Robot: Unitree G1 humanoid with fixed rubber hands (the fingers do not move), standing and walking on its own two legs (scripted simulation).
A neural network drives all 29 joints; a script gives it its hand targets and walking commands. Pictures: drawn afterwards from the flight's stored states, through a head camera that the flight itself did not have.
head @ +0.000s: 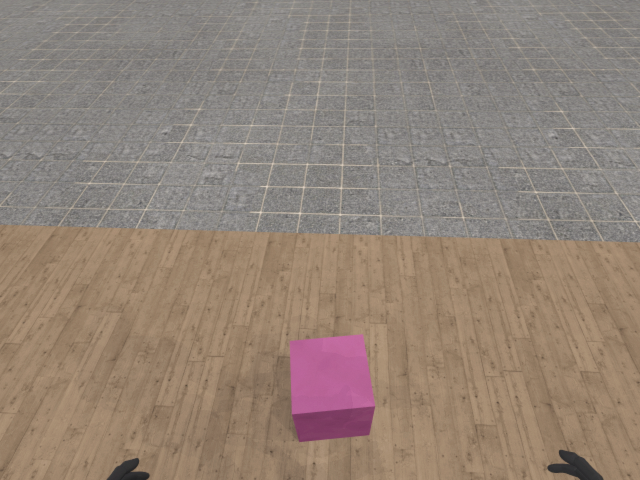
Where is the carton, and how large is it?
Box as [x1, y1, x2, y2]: [290, 334, 374, 441]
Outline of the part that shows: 362,334 290,341 292,416 299,441 365,435 369,433 374,409 374,402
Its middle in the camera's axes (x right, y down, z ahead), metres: +0.02 +0.44 +1.12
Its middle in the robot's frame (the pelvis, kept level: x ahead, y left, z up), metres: +0.48 +0.02 -0.65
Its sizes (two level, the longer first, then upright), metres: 0.210 0.200 0.250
